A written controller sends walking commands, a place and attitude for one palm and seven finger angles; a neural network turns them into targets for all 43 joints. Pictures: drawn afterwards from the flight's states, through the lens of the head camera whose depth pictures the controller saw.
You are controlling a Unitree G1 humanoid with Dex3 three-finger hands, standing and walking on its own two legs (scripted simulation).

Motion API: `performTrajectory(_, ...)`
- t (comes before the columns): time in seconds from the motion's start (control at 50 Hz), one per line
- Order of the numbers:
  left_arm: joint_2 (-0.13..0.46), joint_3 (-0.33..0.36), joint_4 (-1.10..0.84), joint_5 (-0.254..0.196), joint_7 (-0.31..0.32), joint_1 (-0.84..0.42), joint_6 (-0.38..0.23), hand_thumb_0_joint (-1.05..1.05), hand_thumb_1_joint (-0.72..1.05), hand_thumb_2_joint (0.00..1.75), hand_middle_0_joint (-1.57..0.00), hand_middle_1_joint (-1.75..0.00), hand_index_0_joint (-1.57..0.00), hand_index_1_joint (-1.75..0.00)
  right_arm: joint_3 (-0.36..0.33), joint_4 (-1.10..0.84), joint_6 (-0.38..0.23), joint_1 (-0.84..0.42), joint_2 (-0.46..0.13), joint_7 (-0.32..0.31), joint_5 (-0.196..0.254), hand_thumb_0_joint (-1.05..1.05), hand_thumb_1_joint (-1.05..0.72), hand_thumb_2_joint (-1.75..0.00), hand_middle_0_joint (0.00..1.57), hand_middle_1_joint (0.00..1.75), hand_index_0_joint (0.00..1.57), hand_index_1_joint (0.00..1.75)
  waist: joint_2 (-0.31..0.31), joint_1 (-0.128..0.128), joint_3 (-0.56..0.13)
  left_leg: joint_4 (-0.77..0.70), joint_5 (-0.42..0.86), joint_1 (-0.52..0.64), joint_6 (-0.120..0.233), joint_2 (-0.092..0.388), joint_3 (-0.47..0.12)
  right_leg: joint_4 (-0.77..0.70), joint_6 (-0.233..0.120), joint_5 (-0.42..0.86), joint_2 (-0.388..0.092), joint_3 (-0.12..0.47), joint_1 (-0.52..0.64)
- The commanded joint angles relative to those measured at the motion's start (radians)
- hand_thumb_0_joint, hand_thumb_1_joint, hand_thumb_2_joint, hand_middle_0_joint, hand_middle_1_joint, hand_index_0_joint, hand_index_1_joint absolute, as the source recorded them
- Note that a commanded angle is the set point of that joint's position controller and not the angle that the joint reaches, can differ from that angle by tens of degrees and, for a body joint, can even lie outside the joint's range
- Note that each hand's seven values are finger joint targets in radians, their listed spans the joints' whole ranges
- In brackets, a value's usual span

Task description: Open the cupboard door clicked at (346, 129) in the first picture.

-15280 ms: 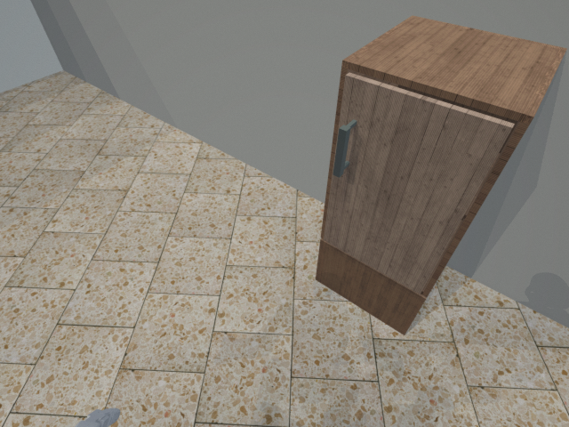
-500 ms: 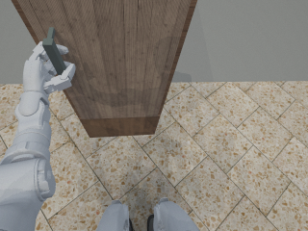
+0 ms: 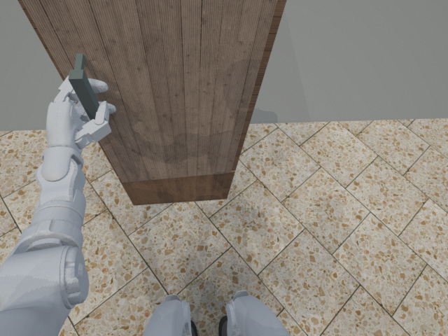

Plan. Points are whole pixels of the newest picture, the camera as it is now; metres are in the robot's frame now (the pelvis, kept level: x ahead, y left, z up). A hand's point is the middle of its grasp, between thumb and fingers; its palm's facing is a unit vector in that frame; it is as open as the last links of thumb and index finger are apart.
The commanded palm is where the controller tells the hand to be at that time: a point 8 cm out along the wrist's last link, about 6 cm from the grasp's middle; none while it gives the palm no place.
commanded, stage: pull the door open along its arc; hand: left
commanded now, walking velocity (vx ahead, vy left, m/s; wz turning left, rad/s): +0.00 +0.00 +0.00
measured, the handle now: (92, 96) +0.54 +0.21 +0.05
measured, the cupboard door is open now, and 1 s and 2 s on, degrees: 2 49 51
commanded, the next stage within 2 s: open thumb and fingers to let go in 0.84 s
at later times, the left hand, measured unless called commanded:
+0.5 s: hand (143, 185) +0.36 +0.11 +0.05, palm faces +0.41 -0.91 +0.06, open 6.1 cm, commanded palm +0.29 +0.16 +0.05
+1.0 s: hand (202, 227) +0.29 +0.02 +0.05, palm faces +0.41 -0.91 -0.01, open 5.9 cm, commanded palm +0.24 +0.07 +0.05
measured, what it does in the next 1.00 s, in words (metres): shifts its weight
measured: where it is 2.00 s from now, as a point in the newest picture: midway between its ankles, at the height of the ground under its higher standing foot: outside the picture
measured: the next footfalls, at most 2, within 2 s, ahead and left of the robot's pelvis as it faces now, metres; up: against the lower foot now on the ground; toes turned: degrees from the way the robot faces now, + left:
none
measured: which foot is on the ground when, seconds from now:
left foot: down 0.00-1.00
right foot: down 0.00-1.00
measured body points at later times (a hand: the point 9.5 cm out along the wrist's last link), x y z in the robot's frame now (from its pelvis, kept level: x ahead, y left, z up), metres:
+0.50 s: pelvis +0.01 -0.02 +0.01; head +0.08 -0.01 +0.45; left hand +0.33 +0.16 +0.05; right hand +0.18 -0.24 -0.10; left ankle +0.01 +0.06 -0.64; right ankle +0.01 -0.09 -0.64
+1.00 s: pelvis +0.01 -0.07 +0.01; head +0.06 -0.08 +0.46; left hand +0.26 +0.07 +0.05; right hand +0.19 -0.28 -0.09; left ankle +0.01 +0.06 -0.64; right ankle +0.01 -0.09 -0.64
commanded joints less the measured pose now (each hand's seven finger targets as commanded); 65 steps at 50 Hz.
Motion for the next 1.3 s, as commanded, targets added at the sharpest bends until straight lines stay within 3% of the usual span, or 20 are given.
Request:
performTrajectory(0.0, 0.147, -0.010, -0.294, -0.042, -0.020, -0.144, -0.068, 0.00, 0.90, 0.90, -0.40, -1.35, -0.40, -1.35, -0.075, -0.107, -0.016, 0.099, -0.184, -0.002, 0.007, 0.00, -0.90, -0.90, 0.20, 0.30, 0.20, 0.30, 0.079, 0.067, -0.488, -0.160, 0.537, 0.478, -0.085, 0.029, -0.144, -0.120, 0.019, 0.360, -0.019, 0.052, 0.208)
performTrajectory(0.06, 0.089, -0.041, -0.390, -0.064, -0.018, 0.024, -0.054, 0.00, 0.90, 0.90, -0.40, -1.35, -0.40, -1.35, -0.080, -0.134, -0.016, 0.072, -0.172, 0.005, 0.016, 0.00, -0.90, -0.90, 0.20, 0.30, 0.20, 0.30, 0.034, 0.091, -0.452, -0.180, 0.544, 0.443, -0.077, 0.022, -0.120, -0.137, 0.024, 0.411, -0.022, 0.057, 0.279)
performTrajectory(0.16, 0.004, -0.090, -0.605, -0.088, 0.003, 0.306, -0.048, 0.00, 0.90, 0.90, -0.40, -1.35, -0.40, -1.35, -0.087, -0.176, -0.032, 0.023, -0.155, 0.016, 0.025, 0.00, -0.90, -0.90, 0.20, 0.30, 0.20, 0.30, 0.031, 0.129, -0.404, -0.204, 0.590, 0.460, -0.082, 0.023, -0.104, -0.149, 0.025, 0.450, -0.026, 0.057, 0.319)
performTrajectory(0.18, -0.024, 0.051, -0.673, -0.157, 0.151, 0.316, -0.041, 0.00, 0.90, 0.90, -0.40, -1.35, -0.40, -1.35, -0.085, -0.186, -0.040, -0.012, -0.131, 0.013, 0.013, 0.00, -0.90, -0.90, 0.20, 0.30, 0.20, 0.30, 0.023, 0.208, -0.382, -0.225, 0.582, 0.425, -0.094, 0.020, -0.091, -0.148, 0.024, 0.427, -0.030, 0.042, 0.334)
performTrajectory(0.22, -0.114, -0.038, -0.689, -0.114, 0.274, 0.409, -0.024, 0.00, 0.90, 0.90, -0.40, -1.35, -0.40, -1.35, -0.078, -0.186, -0.053, -0.033, -0.123, 0.021, 0.006, 0.00, -0.90, -0.90, 0.20, 0.30, 0.20, 0.30, 0.026, 0.175, -0.318, -0.224, 0.543, 0.412, -0.107, 0.024, -0.104, -0.139, 0.025, 0.388, -0.031, 0.036, 0.293)
performTrajectory(0.3, -0.174, -0.085, -0.804, -0.030, 0.443, 0.445, -0.036, 0.00, 0.90, 0.90, -0.40, -1.35, -0.40, -1.35, -0.081, -0.188, -0.062, -0.058, -0.105, 0.030, -0.024, 0.00, -0.90, -0.90, 0.20, 0.30, 0.20, 0.30, -0.036, 0.175, -0.354, -0.193, 0.525, 0.377, -0.096, 0.012, -0.096, -0.110, 0.025, 0.434, -0.042, 0.052, 0.344)
performTrajectory(0.36, -0.287, -0.179, -0.838, 0.050, 0.562, 0.481, -0.033, 0.00, 0.90, 0.90, -0.40, -1.35, -0.40, -1.35, -0.077, -0.188, -0.064, -0.095, -0.081, 0.038, -0.042, 0.00, -0.90, -0.90, 0.20, 0.30, 0.20, 0.30, -0.020, 0.179, -0.347, -0.187, 0.485, 0.370, -0.096, 0.006, -0.096, -0.101, 0.023, 0.415, -0.053, 0.055, 0.333)
performTrajectory(0.4, -0.314, -0.218, -0.829, 0.113, 0.640, 0.478, -0.021, 0.00, 0.90, 0.90, -0.40, -1.35, -0.40, -1.35, -0.075, -0.186, -0.063, -0.115, -0.075, 0.038, -0.053, 0.00, -0.90, -0.90, 0.20, 0.30, 0.20, 0.30, -0.066, 0.170, -0.324, -0.182, 0.425, 0.342, -0.086, 0.001, -0.103, -0.107, 0.021, 0.377, -0.051, 0.057, 0.323)
performTrajectory(0.44, -0.366, -0.277, -0.850, 0.167, 0.703, 0.460, -0.006, 0.00, 0.90, 0.90, -0.40, -1.35, -0.40, -1.35, -0.075, -0.184, -0.064, -0.142, -0.066, 0.039, -0.059, 0.00, -0.90, -0.90, 0.20, 0.30, 0.20, 0.30, -0.047, 0.160, -0.348, -0.175, 0.393, 0.346, -0.083, -0.005, -0.099, -0.111, 0.023, 0.365, -0.058, 0.063, 0.325)
performTrajectory(0.5, -0.422, -0.363, -0.868, 0.205, 0.714, 0.500, 0.013, 0.00, 0.90, 0.90, -0.40, -1.35, -0.40, -1.35, -0.078, -0.183, -0.072, -0.151, -0.057, 0.031, -0.067, 0.00, -0.90, -0.90, 0.20, 0.30, 0.20, 0.30, -0.083, 0.146, -0.366, -0.171, 0.378, 0.354, -0.075, -0.010, -0.094, -0.137, 0.023, 0.393, -0.061, 0.077, 0.361)
performTrajectory(0.54, -0.454, -0.413, -0.916, 0.212, 0.709, 0.513, 0.016, 0.00, 0.90, 0.90, -0.40, -1.35, -0.40, -1.35, -0.078, -0.183, -0.077, -0.168, -0.049, 0.026, -0.064, 0.00, -0.90, -0.90, 0.20, 0.30, 0.20, 0.30, -0.058, 0.148, -0.378, -0.178, 0.365, 0.370, -0.075, -0.014, -0.088, -0.151, 0.023, 0.404, -0.070, 0.087, 0.387)
performTrajectory(0.7, -0.528, -0.512, -0.948, 0.183, 0.684, 0.657, 0.037, 0.00, 0.90, 0.90, -0.40, -1.35, -0.40, -1.35, -0.056, -0.191, -0.122, -0.215, -0.026, 0.005, -0.062, 0.00, -0.90, -0.90, 0.20, 0.30, 0.20, 0.30, -0.137, 0.129, -0.249, -0.183, 0.234, 0.283, -0.071, -0.025, -0.092, -0.240, 0.055, 0.393, -0.118, 0.161, 0.441)
performTrajectory(0.76, -0.564, -0.556, -0.990, 0.201, 0.684, 0.734, 0.033, 0.00, 0.90, 0.90, -0.40, -1.35, -0.40, -1.35, -0.053, -0.200, -0.146, -0.231, -0.014, 0.006, -0.065, 0.00, -0.90, -0.90, 0.20, 0.30, 0.20, 0.30, -0.120, 0.138, -0.261, -0.172, 0.216, 0.267, -0.075, -0.031, -0.091, -0.250, 0.060, 0.396, -0.139, 0.190, 0.458)
performTrajectory(0.86, -0.589, -0.603, -1.060, 0.243, 0.690, 0.819, 0.044, 0.00, 0.90, 0.90, -0.40, -1.35, -0.40, -1.35, -0.052, -0.210, -0.177, -0.239, -0.004, 0.005, -0.067, 0.00, -0.90, -0.90, 0.20, 0.30, 0.20, 0.30, -0.115, 0.135, -0.261, -0.154, 0.196, 0.241, -0.079, -0.036, -0.097, -0.262, 0.065, 0.386, -0.161, 0.231, 0.462)
performTrajectory(0.92, -0.528, -0.551, -1.032, 0.245, 0.712, 0.664, 0.049, 0.00, 0.90, 0.90, -0.40, -1.35, -0.40, -1.35, -0.050, -0.184, -0.184, -0.247, -0.008, -0.010, -0.067, 0.00, -0.90, -0.90, 0.20, 0.30, 0.20, 0.30, -0.158, 0.101, -0.200, -0.118, 0.135, 0.173, -0.080, -0.036, -0.106, -0.293, 0.076, 0.288, -0.181, 0.285, 0.425)
performTrajectory(1.0, -0.502, -0.512, -1.018, 0.229, 0.723, 0.634, 0.046, 0.00, 0.62, 0.78, -0.38, -1.32, -0.38, -1.32, -0.051, -0.176, -0.193, -0.260, -0.001, -0.019, -0.065, 0.00, -0.90, -0.90, 0.20, 0.30, 0.20, 0.30, -0.158, 0.115, -0.231, -0.095, 0.100, 0.122, -0.083, -0.040, -0.105, -0.318, 0.105, 0.219, -0.204, 0.340, 0.464)
performTrajectory(1.1, -0.522, -0.526, -1.060, 0.208, 0.701, 0.680, 0.054, 0.00, 0.27, 0.63, -0.35, -1.28, -0.35, -1.28, -0.059, -0.179, -0.191, -0.237, -0.007, -0.015, -0.059, 0.00, -0.90, -0.90, 0.20, 0.30, 0.20, 0.30, -0.117, 0.131, -0.336, -0.110, 0.174, 0.165, -0.086, -0.040, -0.102, -0.276, 0.106, 0.430, -0.205, 0.318, 0.547)
performTrajectory(1.14, -0.517, -0.522, -1.063, 0.191, 0.688, 0.698, 0.057, 0.00, 0.13, 0.57, -0.35, -1.27, -0.35, -1.27, -0.058, -0.174, -0.187, -0.234, -0.010, -0.015, -0.056, 0.00, -0.90, -0.90, 0.20, 0.30, 0.20, 0.30, -0.124, 0.122, -0.321, -0.105, 0.179, 0.158, -0.087, -0.040, -0.102, -0.280, 0.158, 0.490, -0.214, 0.330, 0.559)
performTrajectory(1.22, -0.512, -0.517, -1.048, 0.189, 0.679, 0.704, 0.061, 0.00, -0.15, 0.45, -0.32, -1.24, -0.32, -1.24, -0.057, -0.175, -0.186, -0.237, -0.012, -0.017, -0.056, 0.00, -0.90, -0.90, 0.20, 0.30, 0.20, 0.30, -0.158, 0.115, -0.276, -0.115, 0.176, 0.161, -0.085, -0.034, -0.106, -0.266, 0.101, 0.457, -0.198, 0.284, 0.523)
performTrajectory(1.28, -0.505, -0.511, -1.046, 0.188, 0.672, 0.706, 0.047, 0.00, -0.36, 0.36, -0.31, -1.22, -0.31, -1.22, -0.058, -0.172, -0.188, -0.239, -0.012, -0.017, -0.056, 0.00, -0.90, -0.90, 0.20, 0.30, 0.20, 0.30, -0.161, 0.119, -0.268, -0.103, 0.157, 0.129, -0.088, -0.037, -0.111, -0.277, 0.137, 0.451, -0.214, 0.325, 0.535)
